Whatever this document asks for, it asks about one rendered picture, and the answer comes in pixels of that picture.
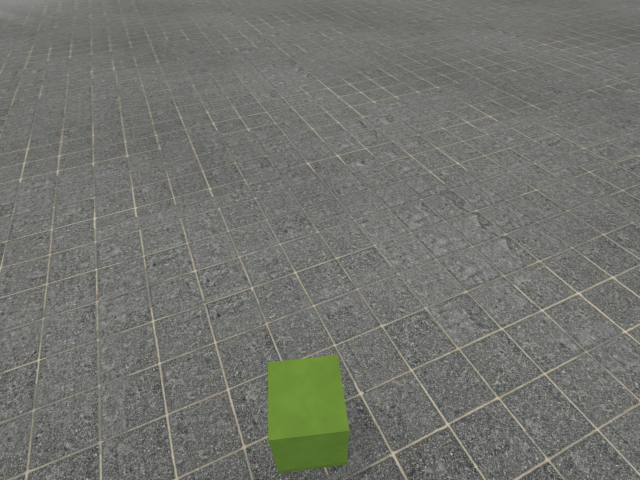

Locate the carton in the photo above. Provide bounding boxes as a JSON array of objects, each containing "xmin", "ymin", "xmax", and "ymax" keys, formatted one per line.
[{"xmin": 268, "ymin": 355, "xmax": 349, "ymax": 473}]

